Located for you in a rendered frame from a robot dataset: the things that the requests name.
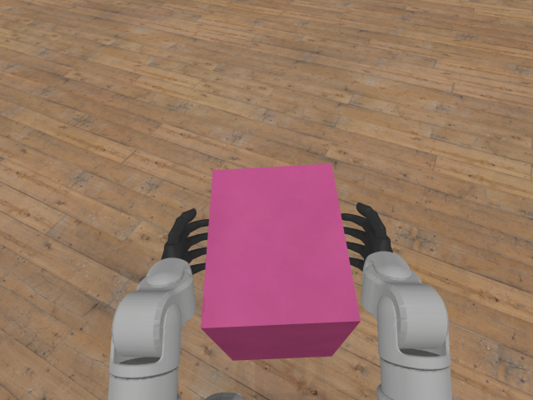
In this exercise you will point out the robot right hand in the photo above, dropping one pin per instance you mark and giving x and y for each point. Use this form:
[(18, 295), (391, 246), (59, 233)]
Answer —
[(374, 237)]

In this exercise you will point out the left robot forearm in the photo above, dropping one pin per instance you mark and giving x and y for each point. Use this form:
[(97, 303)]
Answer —
[(146, 334)]

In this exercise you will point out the right robot forearm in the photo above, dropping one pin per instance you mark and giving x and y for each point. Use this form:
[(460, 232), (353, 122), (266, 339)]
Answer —
[(412, 325)]

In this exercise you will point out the robot left hand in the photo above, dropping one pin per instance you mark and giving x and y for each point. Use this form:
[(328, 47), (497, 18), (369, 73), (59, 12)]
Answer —
[(178, 241)]

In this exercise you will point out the carton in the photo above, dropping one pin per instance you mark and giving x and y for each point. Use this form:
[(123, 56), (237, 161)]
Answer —
[(278, 281)]

